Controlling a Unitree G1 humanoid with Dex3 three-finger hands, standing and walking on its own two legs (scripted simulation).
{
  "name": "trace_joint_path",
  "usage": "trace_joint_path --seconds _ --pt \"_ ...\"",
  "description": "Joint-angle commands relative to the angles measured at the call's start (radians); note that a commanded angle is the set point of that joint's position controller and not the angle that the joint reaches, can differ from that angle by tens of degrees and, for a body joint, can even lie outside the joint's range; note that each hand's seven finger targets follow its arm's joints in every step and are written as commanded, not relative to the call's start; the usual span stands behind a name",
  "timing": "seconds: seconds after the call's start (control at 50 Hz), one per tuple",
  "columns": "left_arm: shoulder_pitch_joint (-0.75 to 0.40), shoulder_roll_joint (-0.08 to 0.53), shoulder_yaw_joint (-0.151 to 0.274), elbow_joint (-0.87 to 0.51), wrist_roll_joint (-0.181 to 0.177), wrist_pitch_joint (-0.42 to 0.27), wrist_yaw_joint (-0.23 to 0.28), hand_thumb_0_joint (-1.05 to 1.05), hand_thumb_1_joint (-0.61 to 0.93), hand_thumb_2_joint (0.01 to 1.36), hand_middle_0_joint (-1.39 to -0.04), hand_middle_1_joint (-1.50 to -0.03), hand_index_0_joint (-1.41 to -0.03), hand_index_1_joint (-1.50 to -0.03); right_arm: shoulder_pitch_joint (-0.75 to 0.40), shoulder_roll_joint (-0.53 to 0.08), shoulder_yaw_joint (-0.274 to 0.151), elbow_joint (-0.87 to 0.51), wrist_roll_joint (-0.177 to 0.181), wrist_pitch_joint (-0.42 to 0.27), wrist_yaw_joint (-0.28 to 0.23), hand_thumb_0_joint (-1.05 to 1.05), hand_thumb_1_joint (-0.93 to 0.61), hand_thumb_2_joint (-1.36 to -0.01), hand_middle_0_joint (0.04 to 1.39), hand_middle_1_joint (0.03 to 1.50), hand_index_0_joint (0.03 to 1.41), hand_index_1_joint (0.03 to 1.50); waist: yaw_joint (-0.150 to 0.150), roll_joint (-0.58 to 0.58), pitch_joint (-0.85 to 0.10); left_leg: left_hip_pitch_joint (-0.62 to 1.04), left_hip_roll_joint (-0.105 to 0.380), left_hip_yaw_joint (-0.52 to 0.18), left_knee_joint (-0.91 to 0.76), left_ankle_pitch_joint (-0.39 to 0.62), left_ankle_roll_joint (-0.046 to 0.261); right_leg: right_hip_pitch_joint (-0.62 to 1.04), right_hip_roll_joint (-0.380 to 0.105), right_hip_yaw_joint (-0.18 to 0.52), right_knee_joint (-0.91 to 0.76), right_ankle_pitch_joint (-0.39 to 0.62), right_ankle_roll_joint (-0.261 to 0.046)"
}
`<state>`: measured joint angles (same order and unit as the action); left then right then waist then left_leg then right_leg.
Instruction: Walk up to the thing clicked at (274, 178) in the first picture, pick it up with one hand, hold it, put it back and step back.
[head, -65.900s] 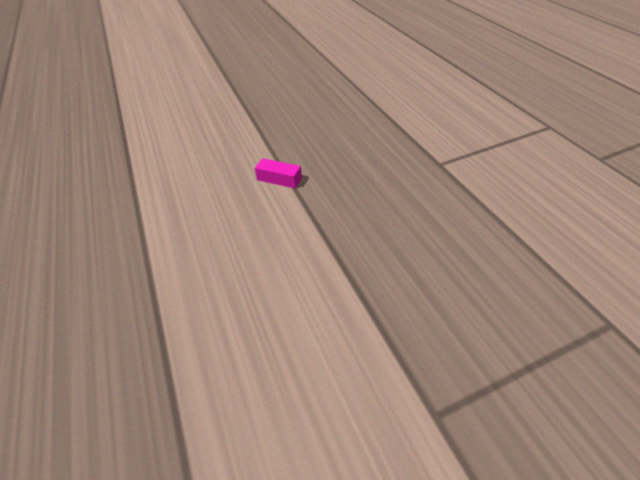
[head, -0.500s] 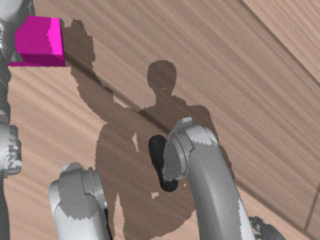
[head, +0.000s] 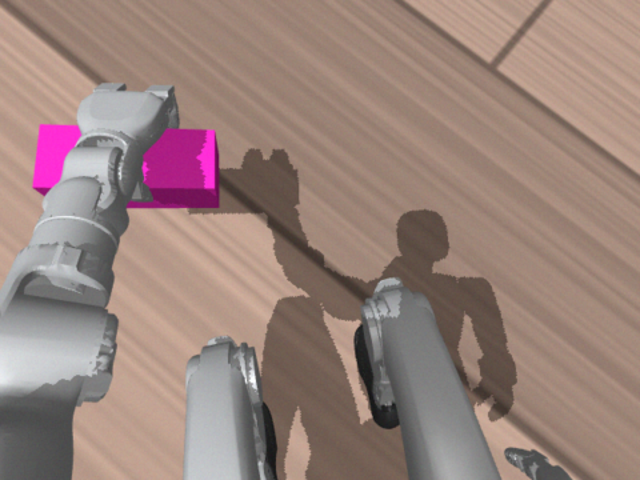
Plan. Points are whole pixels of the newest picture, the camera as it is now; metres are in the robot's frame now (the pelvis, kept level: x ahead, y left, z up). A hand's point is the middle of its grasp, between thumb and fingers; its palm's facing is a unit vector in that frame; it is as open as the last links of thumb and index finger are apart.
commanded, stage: lift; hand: left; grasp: from above
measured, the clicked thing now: (137, 169) +0.56 +0.16 -0.13
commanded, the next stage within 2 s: hold in 1.14 s
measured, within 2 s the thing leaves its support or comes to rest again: neither
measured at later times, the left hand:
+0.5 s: hand (90, 140) +0.46 +0.13 +0.10, palm faces -0.49 +0.02 -0.87, open 11.5 cm
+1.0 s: hand (5, 83) +0.43 +0.14 +0.20, palm faces -0.47 -0.02 -0.88, open 11.5 cm
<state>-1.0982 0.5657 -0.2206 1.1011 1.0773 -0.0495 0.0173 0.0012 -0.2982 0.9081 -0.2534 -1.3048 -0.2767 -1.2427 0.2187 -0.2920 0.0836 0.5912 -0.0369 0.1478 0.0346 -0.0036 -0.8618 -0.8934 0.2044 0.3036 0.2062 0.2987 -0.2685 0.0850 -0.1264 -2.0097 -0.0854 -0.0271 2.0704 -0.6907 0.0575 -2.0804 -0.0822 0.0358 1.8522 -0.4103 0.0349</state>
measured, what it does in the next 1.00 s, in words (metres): rises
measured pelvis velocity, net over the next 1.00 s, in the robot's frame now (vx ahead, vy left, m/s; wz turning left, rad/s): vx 0.07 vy -0.05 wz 0.00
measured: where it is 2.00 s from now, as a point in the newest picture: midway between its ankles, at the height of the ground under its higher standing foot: (323, 435)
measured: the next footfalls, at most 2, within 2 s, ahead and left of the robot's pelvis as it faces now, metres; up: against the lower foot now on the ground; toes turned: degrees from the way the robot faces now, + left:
none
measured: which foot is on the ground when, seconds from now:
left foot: down 0.00-1.00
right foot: down 0.00-1.00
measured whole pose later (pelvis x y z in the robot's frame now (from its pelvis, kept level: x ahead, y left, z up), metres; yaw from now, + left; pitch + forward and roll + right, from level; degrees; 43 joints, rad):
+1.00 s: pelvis +0.07 -0.05 +0.27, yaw +0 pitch +14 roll +0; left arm -0.50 0.38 -0.24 0.94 0.99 -0.09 0.09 0.00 -0.24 0.77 -0.43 -0.99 -0.46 -0.92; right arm 0.24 -0.24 -0.03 0.74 0.05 0.06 -0.08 0.00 -0.91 -0.90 0.20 0.30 0.21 0.30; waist -0.09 0.04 -0.12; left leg -0.77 0.00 -0.03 1.02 -0.50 -0.02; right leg -0.90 -0.03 0.00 0.96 -0.30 0.01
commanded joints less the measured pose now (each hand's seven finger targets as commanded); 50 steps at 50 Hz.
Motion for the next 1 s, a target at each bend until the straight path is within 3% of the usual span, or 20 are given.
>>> trace_joint_path --seconds 0.0,0.06,0.1,0.14,0.2,0.26,0.32,0.38,0.42,0.46,0.5,0.52,0.54,0.58,0.66,0.72,0.76,0.78,0.86,0.98 --pt "-0.377 0.055 0.028 -0.233 -0.051 0.01 -0.005 0.0 0.474 1.221 -0.604 -1.421 -0.674 -1.346 0.183 -0.221 -0.112 -0.009 0.018 -0.015 -0.031 0.0 -0.863 -0.895 0.2 0.3 0.199 0.3 -0.045 0.146 -0.689 0.454 0.028 -0.066 -0.454 0.06 -0.034 0.517 0.042 -0.107 -0.147 -0.032 -0.072" --pt "-0.274 0.047 0.028 -0.223 -0.071 -0.002 -0.044 0.0 0.541 1.191 -0.652 -1.401 -0.725 -1.323 0.189 -0.208 -0.12 -0.015 0.03 -0.025 -0.045 0.0 -0.858 -0.893 0.2 0.3 0.2 0.3 -0.028 0.026 -0.66 0.44 0.026 -0.042 -0.464 0.093 -0.021 0.611 0.04 -0.099 -0.211 -0.018 -0.069" --pt "-0.277 0.083 0.057 -0.316 -0.089 -0.021 -0.055 0.0 0.594 1.179 -0.697 -1.381 -0.77 -1.304 0.185 -0.199 -0.126 -0.031 0.034 -0.034 -0.054 0.0 -0.855 -0.892 0.2 0.3 0.2 0.3 -0.005 0.034 -0.709 0.487 0.027 -0.033 -0.497 0.114 -0.019 0.689 0.037 -0.089 -0.241 0.002 -0.066" --pt "-0.241 0.108 0.088 -0.333 -0.097 -0.035 -0.049 0.0 0.605 1.163 -0.713 -1.373 -0.787 -1.295 0.175 -0.19 -0.131 -0.05 0.038 -0.038 -0.066 0.0 -0.86 -0.894 0.2 0.3 0.2 0.3 0.021 0.011 -0.721 0.519 0.023 -0.022 -0.538 0.099 -0.015 0.76 0.039 -0.085 -0.288 -0.014 -0.066" --pt "-0.257 0.156 0.128 -0.495 -0.082 -0.046 0.006 0.0 0.582 1.155 -0.721 -1.32 -0.789 -1.249 0.146 -0.164 -0.135 -0.06 0.046 -0.039 -0.079 0.0 -0.869 -0.896 0.201 0.301 0.2 0.3 0.075 0.114 -0.856 0.699 0.029 -0.025 -0.612 0.17 -0.029 0.853 0.042 -0.079 -0.32 0.04 -0.07" --pt "-0.14 0.061 0.089 -0.439 -0.072 -0.012 0.065 0.0 0.651 1.178 -0.787 -1.277 -0.846 -1.215 0.131 -0.143 -0.136 -0.037 0.057 -0.036 -0.086 0.0 -0.858 -0.893 0.201 0.3 0.2 0.3 0.078 0.105 -0.756 0.806 0.042 -0.051 -0.706 0.206 -0.046 0.863 0.053 -0.088 -0.379 0.061 -0.071" --pt "-0.048 0.049 0.081 -0.345 -0.061 0.027 0.088 0.0 0.7 1.228 -0.854 -1.238 -0.897 -1.194 0.128 -0.134 -0.152 0.005 0.065 -0.041 -0.089 0.0 -0.856 -0.892 0.201 0.3 0.2 0.3 0.083 0.027 -0.631 0.815 0.04 -0.031 -0.76 0.205 -0.044 0.933 0.059 -0.073 -0.476 0.046 -0.067" --pt "0.037 -0.002 0.037 -0.298 -0.078 0.031 0.043 0.0 0.717 1.265 -0.89 -1.255 -0.929 -1.215 0.108 -0.113 -0.159 0.017 0.075 -0.057 -0.091 0.0 -0.877 -0.898 0.201 0.301 0.2 0.301 0.085 -0.051 -0.52 0.774 0.036 0.008 -0.803 0.148 -0.025 1.04 0.068 -0.061 -0.58 -0.01 -0.058" --pt "0.074 0.011 0.04 -0.284 -0.1 0.016 0.006 0.0 0.721 1.262 -0.9 -1.245 -0.938 -1.205 0.103 -0.114 -0.156 0.02 0.08 -0.076 -0.097 0.0 -0.885 -0.899 0.201 0.301 0.2 0.301 0.093 -0.105 -0.472 0.757 0.038 0.014 -0.824 0.127 -0.016 1.097 0.067 -0.052 -0.628 -0.028 -0.051" --pt "0.122 -0.05 0.003 -0.269 -0.141 -0.014 -0.024 0.0 0.681 1.223 -0.867 -1.262 -0.914 -1.213 0.09 -0.102 -0.148 0.002 0.082 -0.09 -0.105 0.0 -0.901 -0.904 0.201 0.301 0.2 0.301 0.078 -0.181 -0.405 0.721 0.032 0.026 -0.835 0.086 -0.004 1.157 0.068 -0.03 -0.692 -0.076 -0.043" --pt "0.142 -0.013 0.027 -0.316 -0.156 -0.053 -0.03 0.0 0.601 1.171 -0.799 -1.259 -0.855 -1.201 0.074 -0.095 -0.146 -0.01 0.079 -0.108 -0.115 0.0 -0.908 -0.904 0.201 0.301 0.201 0.301 0.099 -0.175 -0.402 0.759 0.024 0.036 -0.857 0.066 -0.003 1.211 0.066 -0.004 -0.752 -0.125 -0.043" --pt "0.118 0.034 0.063 -0.411 -0.156 -0.077 -0.025 0.0 0.569 1.132 -0.775 -1.233 -0.833 -1.174 0.07 -0.093 -0.146 -0.016 0.075 -0.117 -0.12 0.0 -0.909 -0.905 0.201 0.301 0.201 0.301 0.122 -0.101 -0.455 0.827 0.024 0.037 -0.885 0.087 -0.008 1.228 0.063 -0.002 -0.761 -0.103 -0.047" --pt "0.131 0.062 0.086 -0.415 -0.145 -0.092 -0.015 0.0 0.566 1.118 -0.779 -1.221 -0.837 -1.162 0.056 -0.088 -0.142 -0.022 0.07 -0.119 -0.124 0.0 -0.911 -0.906 0.201 0.301 0.201 0.301 0.135 -0.066 -0.47 0.871 0.023 0.036 -0.909 0.091 -0.01 1.243 0.064 0.0 -0.776 -0.098 -0.047" --pt "0.201 0.098 0.118 -0.51 -0.111 -0.115 0.027 0.0 0.576 1.031 -0.794 -1.165 -0.855 -1.102 0.051 -0.075 -0.133 -0.026 0.069 -0.115 -0.127 0.0 -0.915 -0.908 0.201 0.301 0.201 0.301 0.176 0.023 -0.557 1.0 0.021 0.038 -0.949 0.209 -0.025 1.303 0.062 -0.01 -0.783 0.01 -0.057" --pt "0.204 0.045 0.103 -0.438 -0.057 -0.074 0.149 0.0 0.589 1.109 -0.824 -1.142 -0.865 -1.1 0.069 -0.072 -0.142 0.015 0.086 -0.109 -0.131 0.0 -0.9 -0.903 0.201 0.301 0.201 0.301 0.153 -0.041 -0.424 1.084 0.037 0.017 -1.031 0.242 -0.03 1.332 0.075 -0.017 -0.866 0.068 -0.051" --pt "0.216 0.009 0.07 -0.33 -0.049 -0.028 0.189 0.0 0.593 1.182 -0.82 -1.175 -0.857 -1.137 0.072 -0.074 -0.151 0.052 0.087 -0.112 -0.125 0.0 -0.893 -0.901 0.201 0.301 0.201 0.301 0.141 -0.101 -0.353 1.099 0.037 0.017 -1.077 0.221 -0.026 1.383 0.082 -0.017 -0.928 0.053 -0.038" --pt "0.213 0.003 0.056 -0.302 -0.059 -0.014 0.181 0.0 0.592 1.216 -0.823 -1.205 -0.859 -1.168 0.068 -0.078 -0.157 0.066 0.087 -0.118 -0.123 0.0 -0.9 -0.903 0.201 0.301 0.2 0.301 0.144 -0.121 -0.347 1.112 0.034 0.025 -1.1 0.227 -0.022 1.438 0.082 -0.014 -0.964 0.044 -0.034" --pt "0.207 0.028 0.074 -0.313 -0.073 -0.012 0.173 0.0 0.585 1.229 -0.827 -1.202 -0.859 -1.169 0.058 -0.086 -0.162 0.067 0.086 -0.121 -0.123 0.0 -0.905 -0.904 0.201 0.301 0.2 0.301 0.165 -0.119 -0.368 1.142 0.033 0.032 -1.118 0.233 -0.02 1.469 0.08 -0.01 -0.98 0.047 -0.033" --pt "0.273 -0.002 0.053 -0.317 -0.099 -0.028 0.124 0.0 0.537 1.21 -0.804 -1.184 -0.831 -1.157 0.045 -0.086 -0.158 0.059 0.086 -0.124 -0.128 0.0 -0.906 -0.904 0.201 0.301 0.2 0.301 0.179 -0.114 -0.362 1.21 0.033 0.033 -1.169 0.289 -0.018 1.54 0.076 -0.009 -1.034 0.105 -0.031" --pt "0.311 0.004 0.056 -0.34 -0.092 -0.054 0.107 0.0 0.471 1.175 -0.768 -1.137 -0.792 -1.113 0.039 -0.078 -0.152 0.046 0.086 -0.116 -0.131 0.0 -0.901 -0.901 0.201 0.301 0.2 0.301 0.193 -0.099 -0.302 1.288 0.037 0.032 -1.241 0.35 -0.022 1.594 0.078 -0.019 -1.091 0.162 -0.038"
